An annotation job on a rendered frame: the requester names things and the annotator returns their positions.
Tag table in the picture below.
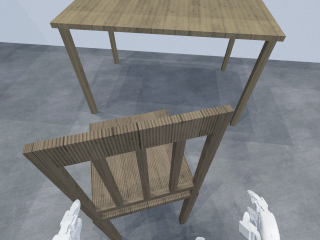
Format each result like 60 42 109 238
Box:
50 0 286 126

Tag left robot hand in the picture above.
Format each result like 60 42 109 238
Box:
52 199 82 240

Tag right robot hand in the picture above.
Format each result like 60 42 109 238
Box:
239 190 280 240

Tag chair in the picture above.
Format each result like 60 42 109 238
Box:
22 104 234 240

